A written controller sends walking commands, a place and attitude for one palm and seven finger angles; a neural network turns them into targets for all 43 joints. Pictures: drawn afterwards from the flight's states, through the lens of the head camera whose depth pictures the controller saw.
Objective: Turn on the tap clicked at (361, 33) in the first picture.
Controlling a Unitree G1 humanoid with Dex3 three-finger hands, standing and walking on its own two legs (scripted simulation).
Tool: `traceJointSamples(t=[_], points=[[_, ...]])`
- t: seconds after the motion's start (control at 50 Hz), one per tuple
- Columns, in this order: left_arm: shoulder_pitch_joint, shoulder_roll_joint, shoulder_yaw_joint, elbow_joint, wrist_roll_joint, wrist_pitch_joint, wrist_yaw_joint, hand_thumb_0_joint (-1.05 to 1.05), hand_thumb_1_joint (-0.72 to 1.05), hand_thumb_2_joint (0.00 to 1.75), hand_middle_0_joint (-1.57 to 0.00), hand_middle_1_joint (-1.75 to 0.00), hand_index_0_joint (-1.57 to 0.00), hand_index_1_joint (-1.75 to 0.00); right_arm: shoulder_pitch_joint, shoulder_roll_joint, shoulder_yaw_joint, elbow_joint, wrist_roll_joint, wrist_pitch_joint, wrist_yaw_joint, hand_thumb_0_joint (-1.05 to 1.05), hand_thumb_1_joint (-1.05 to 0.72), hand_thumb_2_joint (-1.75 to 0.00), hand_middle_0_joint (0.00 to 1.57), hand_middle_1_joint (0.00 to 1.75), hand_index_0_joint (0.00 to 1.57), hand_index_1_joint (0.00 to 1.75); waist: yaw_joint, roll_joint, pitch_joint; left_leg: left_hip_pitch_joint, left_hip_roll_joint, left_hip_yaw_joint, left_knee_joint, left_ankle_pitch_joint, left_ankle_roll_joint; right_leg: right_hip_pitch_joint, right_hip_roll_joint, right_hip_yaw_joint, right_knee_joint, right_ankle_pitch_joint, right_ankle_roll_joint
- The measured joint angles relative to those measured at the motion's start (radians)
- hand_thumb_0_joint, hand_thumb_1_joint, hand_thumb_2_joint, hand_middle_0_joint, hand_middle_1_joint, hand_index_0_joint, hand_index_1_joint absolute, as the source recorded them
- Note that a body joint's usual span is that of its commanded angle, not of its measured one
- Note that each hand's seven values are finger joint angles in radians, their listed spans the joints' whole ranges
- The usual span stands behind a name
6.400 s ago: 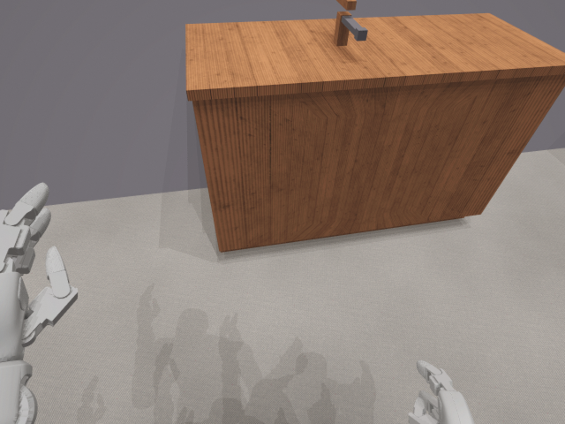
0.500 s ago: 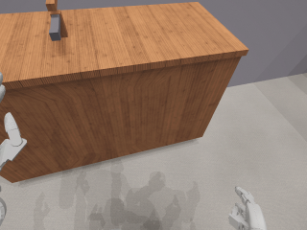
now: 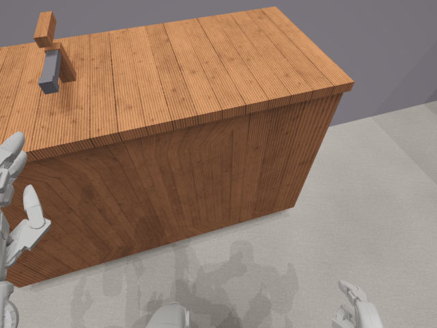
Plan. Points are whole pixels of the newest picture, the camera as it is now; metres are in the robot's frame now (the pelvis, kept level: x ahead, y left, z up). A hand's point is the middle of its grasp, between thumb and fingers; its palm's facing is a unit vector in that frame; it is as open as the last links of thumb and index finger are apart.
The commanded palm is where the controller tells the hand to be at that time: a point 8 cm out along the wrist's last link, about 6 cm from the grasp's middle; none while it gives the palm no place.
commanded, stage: take the last steps up to it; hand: left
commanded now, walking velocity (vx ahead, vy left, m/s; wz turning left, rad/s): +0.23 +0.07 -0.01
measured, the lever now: (49, 84) +0.57 +0.40 +0.12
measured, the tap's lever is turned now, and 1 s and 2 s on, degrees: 0 0 0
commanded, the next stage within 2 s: come to a stop and stand still in 0.62 s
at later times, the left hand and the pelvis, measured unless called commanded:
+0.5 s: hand (52, 165) +0.30 +0.25 +0.18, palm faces +0.37 -0.80 -0.47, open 7.4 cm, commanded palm +0.25 +0.29 +0.18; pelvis +0.08 +0.02 +0.00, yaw -2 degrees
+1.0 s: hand (63, 145) +0.35 +0.25 +0.17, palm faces +0.39 -0.82 -0.41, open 7.4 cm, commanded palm +0.29 +0.29 +0.18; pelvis +0.12 +0.02 -0.01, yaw -1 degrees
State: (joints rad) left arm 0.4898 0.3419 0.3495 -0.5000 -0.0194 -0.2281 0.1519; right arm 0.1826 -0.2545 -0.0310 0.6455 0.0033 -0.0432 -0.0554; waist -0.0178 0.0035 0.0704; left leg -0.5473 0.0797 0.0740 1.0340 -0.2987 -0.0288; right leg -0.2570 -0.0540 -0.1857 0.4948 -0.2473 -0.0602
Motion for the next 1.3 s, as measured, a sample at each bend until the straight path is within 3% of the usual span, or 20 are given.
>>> traceJointSamples(t=[0.1, 0.18, 0.26, 0.32, 0.4, 0.5, 0.54, 0.58, 0.66, 0.7, 0.78, 0.84, 0.88, 0.96, 1.04, 1.1, 1.14, 1.2, 1.24, 1.3], points=[[0.041, 0.042, 0.019, -0.077, -0.003, -0.011, 0.016, 0.01, 0.89, 0.9, -0.22, -0.31, -0.22, -0.3, 0.031, -0.021, -0.025, -0.048, 0.0, -0.011, -0.01, 0.01, -0.91, -0.9, 0.2, 0.3, 0.2, 0.3, 0.008, -0.031, 0.0, 0.095, 0.0, 0.043, -0.317, 0.024, 0.015, 0.033, -0.009, 0.009, -0.001, -0.027, 0.019], [0.013, 0.048, 0.029, -0.086, -0.006, -0.012, 0.028, 0.01, 0.89, 0.9, -0.22, -0.31, -0.22, -0.3, 0.049, -0.022, -0.027, -0.069, 0.003, -0.013, -0.022, 0.01, -0.91, -0.9, 0.2, 0.3, 0.2, 0.3, 0.021, -0.025, -0.016, 0.219, -0.014, 0.07, -0.505, 0.116, 0.039, 0.039, -0.009, 0.016, 0.093, -0.106, 0.048], [-0.086, 0.044, 0.035, -0.004, -0.003, -0.01, 0.027, 0.01, 0.89, 0.9, -0.21, -0.31, -0.22, -0.3, 0.014, 0.043, -0.004, -0.055, 0.002, -0.016, -0.027, 0.01, -0.91, -0.9, 0.19, 0.3, 0.2, 0.3, 0.022, -0.05, -0.013, 0.22, -0.029, 0.084, -0.441, 0.059, 0.065, -0.075, -0.003, 0.105, 0.413, -0.26, 0.055], [-0.094, 0.034, 0.031, 0.001, -0.003, 0.006, 0.02, 0.01, 0.89, 0.9, -0.21, -0.31, -0.21, -0.3, -0.003, 0.098, 0.032, -0.049, 0.002, -0.032, -0.01, 0.01, -0.91, -0.9, 0.2, 0.3, 0.2, 0.3, 0.011, -0.04, -0.017, 0.235, -0.021, 0.076, -0.477, 0.064, 0.06, -0.162, 0.004, 0.113, 0.531, -0.231, 0.067], [-0.028, 0.027, 0.013, -0.064, -0.006, 0.003, 0.009, 0.02, 0.9, 0.9, -0.21, -0.31, -0.21, -0.3, 0.003, 0.144, 0.071, -0.054, -0.002, -0.05, 0.01, 0.01, -0.9, -0.9, 0.2, 0.3, 0.2, 0.3, 0.015, -0.013, -0.016, 0.258, -0.004, 0.076, -0.524, 0.076, 0.052, -0.179, -0.003, 0.086, 0.392, -0.17, 0.08], [0.005, 0.055, 0.021, -0.058, -0.006, 0.005, 0.007, 0.01, 0.89, 0.9, -0.21, -0.31, -0.21, -0.3, 0.018, 0.152, 0.092, -0.051, -0.002, -0.045, 0.005, 0.01, -0.9, -0.9, 0.2, 0.31, 0.21, 0.3, 0.032, 0.02, -0.011, 0.272, 0.01, 0.073, -0.5, 0.045, 0.027, -0.081, 0.016, 0.042, 0.116, -0.101, 0.085], [-0.012, 0.056, 0.027, -0.028, -0.002, 0.013, 0.01, 0.01, 0.89, 0.9, -0.21, -0.31, -0.21, -0.3, 0.018, 0.135, 0.089, -0.045, 0.001, -0.032, 0.002, 0.01, -0.9, -0.9, 0.21, 0.31, 0.21, 0.3, 0.036, 0.037, -0.009, 0.257, 0.019, 0.065, -0.435, 0.003, 0.017, -0.046, 0.028, 0.033, 0.052, 0.008, 0.046], [-0.039, 0.034, 0.016, 0.006, -0.004, 0.024, 0.009, 0.01, 0.89, 0.9, -0.21, -0.31, -0.21, -0.3, 0.007, 0.106, 0.076, -0.021, 0.004, -0.018, 0.002, 0.01, -0.9, -0.9, 0.21, 0.31, 0.21, 0.3, 0.036, 0.055, -0.008, 0.217, 0.01, 0.032, -0.31, -0.099, 0.018, -0.051, 0.031, 0.026, 0.09, -0.004, 0.012], [-0.054, -0.008, -0.003, 0.025, -0.008, 0.036, 0.013, 0.01, 0.89, 0.9, -0.21, -0.31, -0.22, -0.3, -0.007, 0.051, 0.051, 0.008, 0.006, 0.006, 0.002, 0.01, -0.9, -0.9, 0.2, 0.31, 0.21, 0.3, 0.029, 0.022, -0.002, 0.117, -0.039, -0.004, -0.043, -0.145, 0.005, -0.026, 0.011, 0.037, 0.072, -0.029, 0.007], [-0.034, -0.012, -0.006, 0.008, -0.005, 0.028, 0.016, 0.01, 0.89, 0.9, -0.21, -0.31, -0.22, -0.3, -0.007, 0.031, 0.039, 0.002, 0.003, 0.012, -0.003, 0.01, -0.9, -0.9, 0.2, 0.3, 0.21, 0.3, 0.016, 0.001, -0.002, 0.106, -0.038, 0.004, -0.074, -0.119, 0.004, -0.012, 0.004, 0.038, 0.043, -0.019, 0.01], [0.008, 0.012, -0.003, -0.054, -0.004, 0.013, 0.019, 0.01, 0.89, 0.9, -0.21, -0.31, -0.22, -0.3, 0.008, 0.002, 0.012, -0.035, -0.001, 0.012, -0.015, 0.01, -0.91, -0.9, 0.2, 0.3, 0.2, 0.3, 0.002, -0.029, 0.002, 0.152, -0.028, 0.023, -0.293, -0.044, 0.008, 0.007, -0.001, 0.034, 0.024, -0.02, 0.017], [0.027, 0.03, 0.005, -0.099, -0.009, 0.009, 0.023, 0.01, 0.89, 0.9, -0.21, -0.31, -0.22, -0.3, 0.021, -0.023, -0.006, -0.068, -0.001, 0.009, -0.023, 0.01, -0.91, -0.9, 0.2, 0.3, 0.2, 0.3, 0.003, -0.013, 0.006, 0.237, -0.021, 0.022, -0.49, 0.105, 0.014, 0.011, 0.014, 0.028, 0.065, -0.051, 0.031], [0.01, 0.052, 0.014, -0.091, -0.011, 0.005, 0.022, 0.01, 0.89, 0.9, -0.21, -0.31, -0.22, -0.3, 0.015, -0.007, -0.016, -0.065, 0.005, 0.01, -0.03, 0.01, -0.91, -0.9, 0.2, 0.3, 0.2, 0.3, 0.014, -0.035, 0.01, 0.251, -0.031, 0.035, -0.485, 0.088, 0.036, 0.009, 0.002, 0.041, 0.102, -0.077, 0.042], [-0.036, 0.061, 0.026, -0.037, -0.011, 0.013, 0.014, 0.01, 0.89, 0.9, -0.21, -0.31, -0.22, -0.3, 0.008, 0.043, 0.006, -0.075, -0.005, -0.014, -0.021, 0.01, -0.91, -0.9, 0.19, 0.3, 0.2, 0.3, 0.022, -0.043, 0.001, 0.257, -0.034, 0.04, -0.505, 0.078, 0.038, -0.019, 0.022, 0.102, 0.175, -0.186, 0.067], [-0.035, 0.051, 0.021, -0.045, -0.013, 0.031, 0.012, 0.01, 0.9, 0.9, -0.21, -0.31, -0.21, -0.3, -0.005, 0.092, 0.049, -0.092, -0.004, -0.041, 0.013, 0.01, -0.91, -0.9, 0.2, 0.3, 0.2, 0.3, 0.025, -0.026, 0.008, 0.256, -0.019, 0.038, -0.522, 0.1, 0.026, 0.003, 0.04, 0.108, 0.083, -0.123, 0.074], [-0.022, 0.036, 0.001, -0.046, -0.013, 0.037, 0.001, 0.01, 0.9, 0.9, -0.21, -0.31, -0.21, -0.3, -0.012, 0.111, 0.075, -0.095, -0.001, -0.042, 0.023, 0.01, -0.9, -0.9, 0.2, 0.3, 0.2, 0.3, 0.022, 0.012, 0.02, 0.248, 0.008, 0.022, -0.503, 0.1, 0.011, 0.026, 0.064, 0.085, 0.021, 0.002, 0.04], [-0.148, 0.117, -0.004, 0.032, -0.005, 0.011, -0.034, 0.02, 0.89, 0.9, -0.21, -0.31, -0.22, -0.3, 0.032, 0.111, 0.091, -0.112, 0.017, -0.066, -0.004, 0.01, -0.9, -0.9, 0.2, 0.3, 0.21, 0.3, 0.056, 0.028, 0.027, 0.244, 0.01, -0.001, -0.506, 0.112, 0.002, 0.032, 0.069, 0.062, 0.019, -0.004, 0.016], [-0.292, 0.173, 0.085, 0.161, -0.015, -0.021, -0.052, 0.01, 0.89, 0.9, -0.22, -0.31, -0.22, -0.3, 0.042, 0.104, 0.106, -0.079, 0.0, -0.092, 0.019, 0.01, -0.9, -0.9, 0.2, 0.3, 0.21, 0.3, 0.087, 0.029, 0.011, 0.222, 0.004, -0.023, -0.483, 0.076, 0.013, 0.008, 0.085, 0.071, 0.023, -0.001, -0.007], [-0.294, 0.147, 0.117, 0.181, -0.033, -0.019, -0.043, 0.01, 0.89, 0.9, -0.21, -0.31, -0.22, -0.3, 0.057, 0.085, 0.103, -0.071, 0.002, -0.101, 0.043, 0.01, -0.9, -0.9, 0.2, 0.31, 0.21, 0.3, 0.086, 0.029, -0.007, 0.226, -0.024, -0.042, -0.462, 0.056, 0.024, 0.007, 0.095, 0.092, 0.006, 0.015, -0.011], [-0.214, 0.068, 0.08, 0.13, -0.036, -0.001, -0.036, 0.01, 0.9, 0.9, -0.21, -0.31, -0.21, -0.3, 0.091, 0.041, 0.086, -0.062, 0.001, -0.118, 0.056, 0.01, -0.9, -0.9, 0.21, 0.31, 0.21, 0.3, 0.067, 0.036, -0.044, 0.271, -0.058, -0.049, -0.496, 0.045, 0.037, 0.014, 0.114, 0.11, -0.024, 0.032, -0.005]])
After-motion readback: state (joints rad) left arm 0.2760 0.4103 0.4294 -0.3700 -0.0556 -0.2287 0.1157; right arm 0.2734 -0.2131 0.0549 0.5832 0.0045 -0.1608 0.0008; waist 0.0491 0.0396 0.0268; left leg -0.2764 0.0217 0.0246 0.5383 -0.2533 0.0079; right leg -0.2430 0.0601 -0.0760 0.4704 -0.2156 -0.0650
